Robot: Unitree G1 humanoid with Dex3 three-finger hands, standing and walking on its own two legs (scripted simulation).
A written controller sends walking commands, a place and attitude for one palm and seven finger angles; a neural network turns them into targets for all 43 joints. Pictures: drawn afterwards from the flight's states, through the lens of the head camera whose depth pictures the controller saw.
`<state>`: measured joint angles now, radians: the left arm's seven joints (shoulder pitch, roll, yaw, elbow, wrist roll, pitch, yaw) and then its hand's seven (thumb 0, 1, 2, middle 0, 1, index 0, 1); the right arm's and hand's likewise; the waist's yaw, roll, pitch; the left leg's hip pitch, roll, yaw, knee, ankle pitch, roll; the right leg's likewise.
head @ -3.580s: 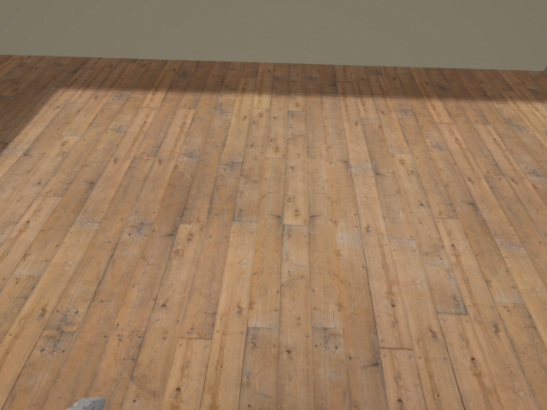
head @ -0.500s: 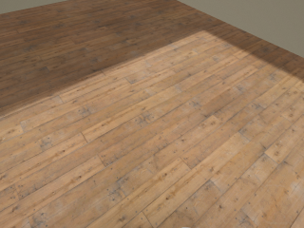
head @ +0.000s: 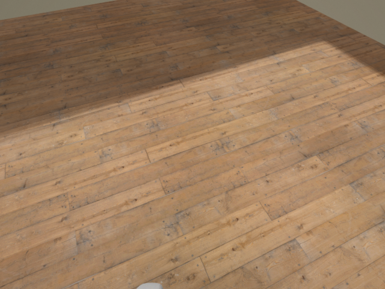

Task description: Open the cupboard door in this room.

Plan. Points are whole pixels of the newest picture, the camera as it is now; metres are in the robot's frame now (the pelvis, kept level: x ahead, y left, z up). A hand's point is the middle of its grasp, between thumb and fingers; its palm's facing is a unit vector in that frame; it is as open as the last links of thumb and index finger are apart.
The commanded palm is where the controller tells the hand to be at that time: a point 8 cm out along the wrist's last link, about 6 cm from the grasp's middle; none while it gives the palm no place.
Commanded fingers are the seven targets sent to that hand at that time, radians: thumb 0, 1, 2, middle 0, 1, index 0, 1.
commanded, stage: turn or walk to find it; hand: left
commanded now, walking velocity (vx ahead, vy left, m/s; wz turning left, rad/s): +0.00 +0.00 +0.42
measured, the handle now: out of the picture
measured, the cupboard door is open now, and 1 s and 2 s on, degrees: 0 0 0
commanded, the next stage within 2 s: none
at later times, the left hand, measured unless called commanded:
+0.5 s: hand out of the picture +0.04 +0.23 -0.16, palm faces +0.21 -0.94 -0.26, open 7.4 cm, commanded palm none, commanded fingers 0.00 0.90 0.90 -0.20 -0.30 -0.20 -0.30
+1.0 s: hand out of the picture -0.11 +0.21 -0.19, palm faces +0.46 -0.86 -0.23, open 7.4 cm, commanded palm none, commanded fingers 0.00 0.90 0.90 -0.20 -0.30 -0.20 -0.30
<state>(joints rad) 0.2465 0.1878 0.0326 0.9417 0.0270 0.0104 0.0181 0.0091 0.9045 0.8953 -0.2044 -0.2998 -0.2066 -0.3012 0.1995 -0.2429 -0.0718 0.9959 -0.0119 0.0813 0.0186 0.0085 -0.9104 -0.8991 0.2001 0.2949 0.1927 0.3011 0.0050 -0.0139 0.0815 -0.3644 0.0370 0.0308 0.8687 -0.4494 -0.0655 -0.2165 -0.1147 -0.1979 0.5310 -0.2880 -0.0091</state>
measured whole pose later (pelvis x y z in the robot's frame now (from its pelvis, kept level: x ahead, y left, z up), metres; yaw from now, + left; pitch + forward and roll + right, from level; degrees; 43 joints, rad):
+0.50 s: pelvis -0.02 +0.01 +0.00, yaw +11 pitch +0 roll +1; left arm 0.17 0.22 0.05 0.92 0.00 0.04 0.01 0.01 0.91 0.90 -0.20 -0.30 -0.20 -0.30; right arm 0.20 -0.20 -0.05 0.95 -0.02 0.04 0.00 0.01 -0.90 -0.90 0.21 0.30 0.20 0.30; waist -0.02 0.01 0.06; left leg -0.27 -0.04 -0.05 0.50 -0.22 0.01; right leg -0.32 -0.05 -0.03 0.71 -0.40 0.06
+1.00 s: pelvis -0.05 +0.01 -0.01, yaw +25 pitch +0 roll +0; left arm 0.26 0.23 0.05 0.97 0.02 0.03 0.02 0.01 0.90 0.90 -0.20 -0.30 -0.21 -0.30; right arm 0.17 -0.23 -0.06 0.97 -0.01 0.05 0.02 0.01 -0.91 -0.90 0.20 0.29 0.19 0.30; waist 0.01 -0.04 0.08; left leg -0.25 0.03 0.08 0.58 -0.33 -0.02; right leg -0.28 -0.16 -0.24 0.65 -0.34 0.03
